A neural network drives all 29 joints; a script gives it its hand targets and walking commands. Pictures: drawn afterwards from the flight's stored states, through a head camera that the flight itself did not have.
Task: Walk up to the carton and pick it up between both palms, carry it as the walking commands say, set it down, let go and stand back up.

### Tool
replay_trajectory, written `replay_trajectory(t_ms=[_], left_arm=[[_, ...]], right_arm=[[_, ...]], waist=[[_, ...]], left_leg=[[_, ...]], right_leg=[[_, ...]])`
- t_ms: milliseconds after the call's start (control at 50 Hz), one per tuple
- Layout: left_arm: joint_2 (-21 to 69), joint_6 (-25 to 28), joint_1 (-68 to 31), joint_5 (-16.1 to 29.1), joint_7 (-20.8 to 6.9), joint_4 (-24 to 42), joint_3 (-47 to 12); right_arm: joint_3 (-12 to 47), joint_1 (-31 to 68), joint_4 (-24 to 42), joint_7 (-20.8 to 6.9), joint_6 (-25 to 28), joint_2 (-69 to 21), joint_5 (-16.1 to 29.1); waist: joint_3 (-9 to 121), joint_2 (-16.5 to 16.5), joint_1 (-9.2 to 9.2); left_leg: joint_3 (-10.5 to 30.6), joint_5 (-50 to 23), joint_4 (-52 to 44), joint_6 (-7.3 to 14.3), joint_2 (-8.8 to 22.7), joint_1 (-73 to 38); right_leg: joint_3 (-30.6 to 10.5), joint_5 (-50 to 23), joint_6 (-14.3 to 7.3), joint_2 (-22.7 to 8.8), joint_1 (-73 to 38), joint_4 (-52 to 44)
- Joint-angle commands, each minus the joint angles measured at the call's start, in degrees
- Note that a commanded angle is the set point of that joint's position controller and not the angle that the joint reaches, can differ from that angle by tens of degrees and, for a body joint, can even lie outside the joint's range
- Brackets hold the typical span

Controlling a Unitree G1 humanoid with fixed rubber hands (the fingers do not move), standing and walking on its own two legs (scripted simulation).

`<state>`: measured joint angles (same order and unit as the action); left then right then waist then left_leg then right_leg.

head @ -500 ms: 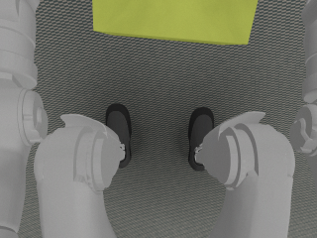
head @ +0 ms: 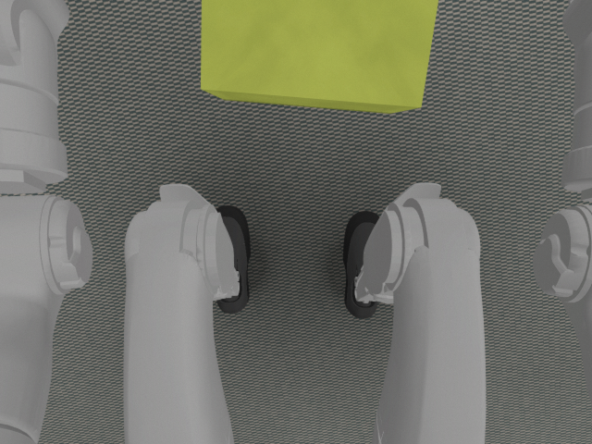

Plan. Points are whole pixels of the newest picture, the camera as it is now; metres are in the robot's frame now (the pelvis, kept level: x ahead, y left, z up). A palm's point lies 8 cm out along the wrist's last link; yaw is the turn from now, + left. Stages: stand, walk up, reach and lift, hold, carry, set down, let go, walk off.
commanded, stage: set down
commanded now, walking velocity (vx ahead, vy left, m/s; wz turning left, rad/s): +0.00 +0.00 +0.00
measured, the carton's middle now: (317, 11) +0.57 -0.03 -0.33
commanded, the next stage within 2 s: let go in 0.84 s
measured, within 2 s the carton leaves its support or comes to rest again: neither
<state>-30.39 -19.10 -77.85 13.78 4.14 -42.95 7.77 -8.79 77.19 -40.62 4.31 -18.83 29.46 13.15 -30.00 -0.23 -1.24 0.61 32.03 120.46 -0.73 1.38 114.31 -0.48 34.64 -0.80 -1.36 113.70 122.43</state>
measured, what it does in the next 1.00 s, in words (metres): rises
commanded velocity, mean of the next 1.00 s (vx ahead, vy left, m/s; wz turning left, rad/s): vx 0.00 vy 0.00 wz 0.00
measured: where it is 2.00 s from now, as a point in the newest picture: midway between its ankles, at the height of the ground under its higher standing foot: (296, 280)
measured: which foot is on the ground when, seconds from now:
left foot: down 0.00-1.00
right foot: down 0.00-1.00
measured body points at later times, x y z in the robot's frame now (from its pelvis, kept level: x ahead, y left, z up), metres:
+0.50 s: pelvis -0.01 +0.00 +0.13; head +0.35 -0.01 +0.39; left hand +0.57 +0.22 +0.05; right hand +0.56 -0.25 +0.05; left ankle +0.13 +0.13 -0.37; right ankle +0.12 -0.12 -0.37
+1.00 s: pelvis +0.00 +0.00 +0.22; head +0.34 -0.01 +0.50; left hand +0.55 +0.23 +0.11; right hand +0.54 -0.26 +0.11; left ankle +0.13 +0.13 -0.37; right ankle +0.12 -0.12 -0.37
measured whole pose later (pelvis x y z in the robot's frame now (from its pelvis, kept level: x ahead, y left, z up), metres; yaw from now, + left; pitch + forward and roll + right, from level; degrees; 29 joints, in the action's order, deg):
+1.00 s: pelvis +0.00 +0.00 +0.22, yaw +0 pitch +23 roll +1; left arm -30.4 -24.2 -68.6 13.8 0.3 -36.9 10.6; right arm -8.9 69.6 -36.0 0.9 -24.4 29.8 10.4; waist -30.0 -0.2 -1.2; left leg -0.3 20.1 74.3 -0.7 1.0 77.0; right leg 0.1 22.5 -0.8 -1.4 76.9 76.7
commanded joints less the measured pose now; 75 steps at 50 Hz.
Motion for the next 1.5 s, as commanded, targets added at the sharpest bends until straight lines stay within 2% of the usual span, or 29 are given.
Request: replay_trajectory(t_ms=[0, 80, 120, 140, 220, 300, 420, 500, 520, 580, 600, 640, 680, 700, 760, 800, 880, 920, 940, 1000, 1100, 1240, 1300, 1320, 1340, 1420, 1440, 1460, 1480], left_arm=[[-11.0, -2.9, -12.7, 2.0, -0.3, 16.4, 3.4], [-15.6, -4.4, -13.7, -0.3, -0.6, 19.1, 7.0], [-14.6, -5.1, -11.8, 0.6, -0.4, 19.7, 6.7], [-14.2, -5.2, -12.3, 0.5, -0.8, 17.9, 6.0], [-14.1, -5.5, -13.3, 1.4, -1.9, 24.4, 5.8], [-14.4, -7.0, -12.6, -0.1, -1.1, 20.6, 5.7], [-14.6, -7.6, -13.4, -0.1, -1.8, 15.2, 6.7], [-14.7, -8.0, -14.2, 0.5, -2.3, 18.5, 5.1], [-16.6, -8.2, -16.2, 1.1, -2.0, 20.5, 7.1], [-17.7, -8.8, -13.4, -0.6, -2.4, 15.7, 7.6], [-16.7, -8.3, -13.1, 0.4, -2.4, 20.1, 6.7], [-16.3, -8.9, -13.7, 0.1, -2.3, 16.0, 5.3], [-14.8, -7.3, -10.9, -2.4, -3.4, 4.8, 7.1], [-10.3, -7.1, -11.5, -1.7, -3.9, 7.9, 5.5], [-11.3, -5.3, -10.7, -3.4, -5.0, 5.7, 5.4], [-14.0, -3.8, -7.4, -5.1, -4.8, 4.9, 8.7], [-10.9, -4.1, -2.2, -5.4, -4.8, 9.1, 3.4], [-11.2, -4.1, 10.2, -6.6, -4.1, 18.1, 4.6], [-10.3, -5.1, 11.1, -6.3, -3.5, 19.0, 2.0], [-12.4, -4.5, 25.0, -5.7, -2.4, 40.0, 2.7], [-2.3, -5.5, 25.4, -1.0, -4.9, 42.0, -2.0], [3.3, 0.1, 55.7, -10.0, -6.2, 25.6, 1.0], [7.3, 2.5, 58.4, -12.8, -7.4, 18.9, -0.1], [7.8, 2.9, 56.9, -13.2, -7.3, 17.0, -0.8], [8.1, 4.4, 58.7, -14.6, -7.4, 18.8, -0.2], [12.3, 7.9, 70.3, -13.5, -9.2, 22.3, -4.0], [11.4, 7.9, 62.6, -12.0, -9.3, 15.9, -3.7], [12.0, 9.3, 71.4, -14.5, -8.9, 20.4, -3.1], [10.9, 9.5, 68.1, -14.4, -8.7, 17.8, -3.6]], right_arm=[[-7.2, 11.5, 18.4, -0.4, -2.8, 16.1, -0.2], [-8.0, 12.3, 18.7, -0.4, -4.5, 16.2, 0.2], [-6.5, 11.2, 15.9, -1.4, -5.4, 14.7, 0.3], [-6.6, 10.6, 15.6, -1.2, -5.7, 15.4, -0.5], [-6.7, 11.8, 24.0, -1.4, -5.9, 15.3, 2.7], [-9.7, 9.1, 15.5, -2.3, -6.7, 18.6, -0.7], [-7.1, 12.5, 16.3, -2.5, -7.6, 16.3, 1.1], [-9.4, 13.8, 18.5, -2.5, -7.8, 20.1, 0.9], [-7.0, 15.9, 22.8, -2.5, -8.1, 18.7, 1.8], [-5.3, 13.6, 18.7, -3.0, -9.2, 15.6, 2.8], [-4.8, 14.6, 24.0, -2.8, -8.4, 17.4, 2.3], [-5.9, 12.0, 15.6, -2.7, -8.9, 16.9, 0.3], [-3.5, 9.9, 4.6, -3.8, -8.1, 11.1, 0.9], [-6.0, 9.7, 6.9, -4.2, -7.1, 14.0, -1.8], [-6.3, 9.7, 6.3, -4.7, -5.3, 11.9, -1.2], [-7.2, 8.1, 6.5, -4.6, -4.4, 11.0, -3.1], [-5.0, -2.1, 3.2, -4.8, -5.1, 8.6, -3.3], [-4.3, -9.8, 17.8, -4.3, -4.9, 8.1, -3.5], [-2.5, -12.5, 13.3, -4.6, -5.7, 9.8, -5.1], [-5.3, -21.2, 41.7, -3.6, -4.4, 18.0, -7.0], [-1.5, -27.0, 37.1, -6.0, -4.9, 10.2, -2.6], [0.8, -52.9, 25.7, -8.8, 0.3, -3.9, -7.7], [2.2, -54.1, 22.9, -9.2, 2.6, -7.5, -7.6], [0.1, -52.8, 19.4, -9.3, 3.4, -5.1, -11.1], [1.5, -55.5, 17.1, -9.8, 4.3, -6.7, -9.9], [4.7, -71.9, 18.6, -9.5, 6.6, -13.5, -11.4], [3.5, -62.2, 17.1, -9.0, 7.1, -13.5, -11.8], [3.5, -73.1, 18.1, -8.8, 8.4, -13.1, -14.6], [3.0, -65.3, 17.2, -8.4, 8.5, -12.3, -14.8]], waist=[[119.3, 0.8, -3.32], [119.9, 3.2, -1.86], [119.8, -1.1, -0.68], [122.1, -1.3, -2.81], [129.2, 1.9, -2.43], [126.3, 1.1, -4.11], [122.4, 0.9, -1.37], [123.0, 4.0, -2.95], [130.2, -2.2, -2.23], [125.6, -0.8, 0.61], [130.0, -3.2, -1.11], [127.9, -3.3, -3.26], [108.3, -0.3, 2.18], [111.2, -0.1, -2.35], [112.7, -0.1, -2.67], [114.2, -2.6, 0.2], [124.1, 1.8, -1.55], [136.3, -0.3, -0.13], [135.0, 1.8, -1.93], [146.8, 0.2, -1.36], [117.6, -1.0, -3.98], [84.2, -2.6, 2.71], [67.3, -2.5, 3.7], [61.7, -4.2, 1.56], [59.7, -0.2, 3.02], [55.3, -0.8, 2.01], [43.5, -3.6, 0.55], [49.0, -2.8, 1.74], [41.5, -1.6, 3.08]], left_leg=[[-5.1, -18.8, -20.0, 0.4, -4.6, -47.5], [-6.1, -17.3, -24.0, 0.5, -4.5, -47.0], [-6.1, -19.5, -27.3, 0.2, -5.3, -48.5], [-5.4, -19.5, -26.8, 0.7, -5.4, -50.9], [-6.3, -25.8, -29.1, 0.6, -5.7, -58.4], [-3.8, -22.8, -34.2, -0.2, -5.5, -61.7], [-4.6, -19.2, -39.9, 0.3, -5.2, -62.0], [-4.3, -20.7, -44.9, -0.3, -4.9, -67.5], [-3.6, -23.7, -45.6, 0.8, -5.5, -70.7], [-5.0, -21.7, -47.7, 1.3, -5.4, -67.8], [-4.6, -24.3, -49.4, 1.3, -6.1, -69.5], [-3.9, -22.9, -50.9, 1.0, -5.7, -69.7], [-3.5, -18.9, -52.6, 1.3, -4.6, -62.0], [-3.0, -21.3, -53.7, 0.5, -4.7, -65.9], [-2.0, -21.4, -55.1, 1.0, -4.5, -68.5], [-2.3, -23.7, -55.8, 1.2, -5.1, -69.1], [-2.1, -25.9, -54.7, 1.3, -5.5, -77.6], [-2.3, -34.7, -55.7, 1.4, -6.1, -86.1], [-1.5, -34.1, -55.4, 0.3, -6.3, -87.8], [-2.2, -42.1, -55.6, -0.7, -7.3, -97.1], [-2.3, -27.4, -61.2, -0.1, -5.9, -88.9], [-2.7, -19.1, -70.5, -0.5, -5.3, -82.4], [-3.2, -8.3, -75.1, 0.0, -4.8, -78.7], [-1.1, -6.5, -76.7, -0.4, -3.6, -77.1], [-2.6, -3.5, -78.7, -0.4, -3.9, -80.0], [-4.3, -4.5, -82.7, -0.1, -4.2, -90.4], [-2.8, -1.6, -82.8, 0.7, -3.3, -85.3], [-3.9, -5.6, -84.9, 0.1, -3.6, -91.2], [-3.1, -2.8, -85.6, 0.5, -3.2, -87.1]], right_leg=[[4.1, -22.9, 0.1, 4.3, -46.5, -24.6], [2.3, -21.9, 0.0, 4.1, -49.5, -29.9], [3.8, -22.7, 0.4, 5.3, -50.3, -31.4], [3.9, -23.7, 0.7, 4.8, -52.6, -30.8], [2.9, -28.4, 0.5, 5.5, -55.7, -35.9], [5.5, -23.5, 0.2, 6.0, -52.6, -37.8], [3.0, -20.3, 1.1, 5.0, -57.4, -45.3], [2.3, -21.2, 0.4, 5.2, -60.1, -50.4], [3.3, -24.7, 1.6, 5.4, -66.8, -50.1], [0.5, -24.2, 2.3, 4.8, -71.0, -53.5], [1.0, -29.0, 2.3, 5.0, -76.6, -54.7], [2.5, -27.7, 2.4, 5.1, -74.9, -54.7], [-0.4, -21.3, 2.0, 3.7, -65.1, -57.6], [0.2, -23.5, 1.3, 4.4, -67.4, -58.8], [1.5, -25.4, 1.9, 4.2, -68.5, -59.6], [1.2, -28.6, 2.2, 4.7, -73.0, -59.2], [1.8, -29.5, 1.0, 5.1, -76.0, -58.0], [1.3, -38.2, 1.2, 5.7, -84.8, -59.8], [1.8, -36.1, 0.3, 5.9, -83.5, -59.6], [1.3, -45.3, 0.4, 6.6, -94.0, -60.4], [0.4, -31.8, 0.2, 4.2, -87.2, -66.4], [-0.8, -24.9, 1.4, 3.0, -90.8, -75.4], [0.0, -13.7, 1.7, 2.9, -84.4, -79.4], [1.1, -12.8, 1.6, 3.1, -80.1, -79.3], [0.4, -9.6, 0.6, 2.7, -82.5, -81.2], [1.9, -4.1, 0.5, 3.0, -89.4, -88.2], [3.1, -1.1, 1.2, 3.1, -81.5, -88.4], [1.9, -5.5, 0.9, 3.1, -88.7, -90.8], [2.0, -2.2, 0.7, 2.6, -86.0, -90.4]])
